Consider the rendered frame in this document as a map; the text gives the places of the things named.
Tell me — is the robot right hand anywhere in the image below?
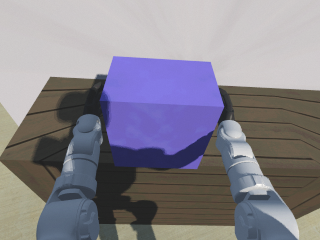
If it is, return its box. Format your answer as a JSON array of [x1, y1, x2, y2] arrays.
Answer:
[[218, 88, 235, 126]]

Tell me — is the robot left hand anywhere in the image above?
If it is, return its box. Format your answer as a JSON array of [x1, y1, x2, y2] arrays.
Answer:
[[83, 81, 104, 117]]

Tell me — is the left robot forearm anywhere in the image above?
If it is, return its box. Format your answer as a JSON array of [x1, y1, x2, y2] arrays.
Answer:
[[36, 114, 103, 240]]

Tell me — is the carton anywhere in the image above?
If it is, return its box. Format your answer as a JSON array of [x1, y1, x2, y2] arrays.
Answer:
[[99, 56, 224, 169]]

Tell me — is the robot right upper arm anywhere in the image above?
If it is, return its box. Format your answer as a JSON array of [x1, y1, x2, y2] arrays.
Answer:
[[234, 200, 299, 240]]

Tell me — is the right robot forearm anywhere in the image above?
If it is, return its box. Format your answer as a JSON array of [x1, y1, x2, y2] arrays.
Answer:
[[215, 120, 299, 238]]

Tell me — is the pedestal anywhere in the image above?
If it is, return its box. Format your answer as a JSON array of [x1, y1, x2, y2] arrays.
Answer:
[[0, 77, 320, 226]]

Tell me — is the robot left upper arm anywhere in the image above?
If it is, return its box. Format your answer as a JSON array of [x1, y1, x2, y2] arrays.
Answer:
[[37, 198, 100, 240]]

